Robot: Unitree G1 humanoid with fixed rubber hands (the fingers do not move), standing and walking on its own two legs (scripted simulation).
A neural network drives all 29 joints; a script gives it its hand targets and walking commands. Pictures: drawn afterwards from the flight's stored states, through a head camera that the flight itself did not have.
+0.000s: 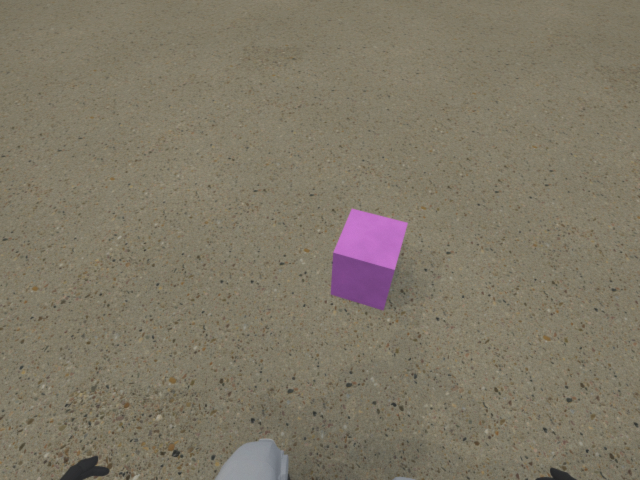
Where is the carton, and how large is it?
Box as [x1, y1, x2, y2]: [331, 209, 407, 310]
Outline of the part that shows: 351,209 333,252 331,294 383,310 407,223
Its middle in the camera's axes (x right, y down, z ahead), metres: +0.16 +0.06 +1.36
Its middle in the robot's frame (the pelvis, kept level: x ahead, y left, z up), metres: +0.89 -0.10 -0.61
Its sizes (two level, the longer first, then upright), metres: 0.210 0.200 0.250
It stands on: the floor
